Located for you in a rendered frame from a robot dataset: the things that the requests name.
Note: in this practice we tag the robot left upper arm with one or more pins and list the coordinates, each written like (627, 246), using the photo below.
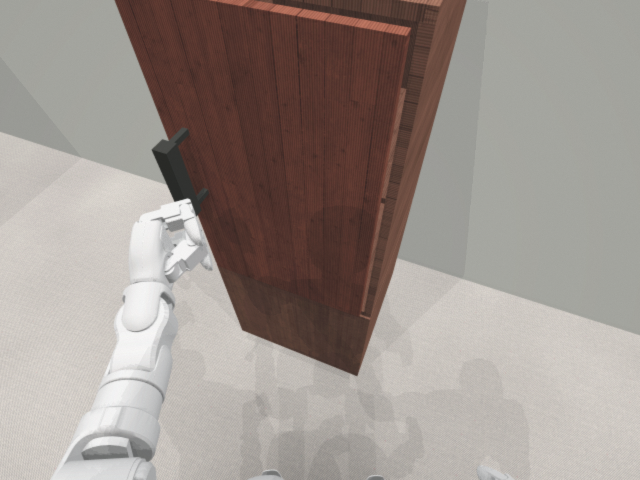
(133, 468)

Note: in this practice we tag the robot left forearm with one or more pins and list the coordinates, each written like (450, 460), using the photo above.
(123, 421)

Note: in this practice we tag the robot left shin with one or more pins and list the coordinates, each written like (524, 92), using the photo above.
(271, 472)

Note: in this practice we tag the robot left hand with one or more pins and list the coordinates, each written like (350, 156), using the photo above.
(150, 245)

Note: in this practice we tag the handle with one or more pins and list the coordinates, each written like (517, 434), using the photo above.
(173, 169)

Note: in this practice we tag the cupboard door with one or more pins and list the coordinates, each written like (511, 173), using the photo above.
(291, 115)

